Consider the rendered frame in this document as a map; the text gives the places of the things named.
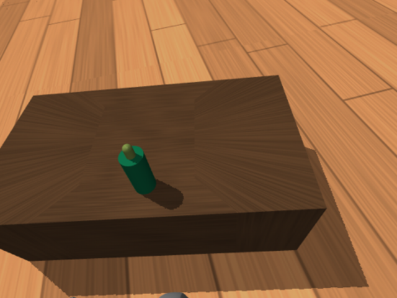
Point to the bottle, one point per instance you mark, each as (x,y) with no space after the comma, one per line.
(134,163)

